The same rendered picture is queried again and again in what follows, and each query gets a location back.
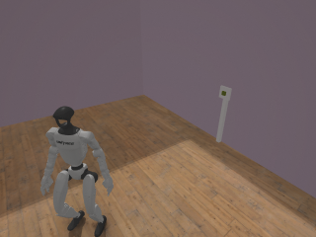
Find right robot hand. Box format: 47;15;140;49
40;175;54;196

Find left robot hand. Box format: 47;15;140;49
102;176;114;196

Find robot left shin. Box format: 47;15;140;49
89;204;104;223

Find left robot upper arm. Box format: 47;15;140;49
79;130;102;158

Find panel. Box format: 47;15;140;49
215;85;232;143

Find robot torso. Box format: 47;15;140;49
53;127;88;180

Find right robot forearm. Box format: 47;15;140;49
44;149;58;176

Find left robot forearm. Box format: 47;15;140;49
97;149;110;179

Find right robot upper arm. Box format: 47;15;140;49
45;127;59;155

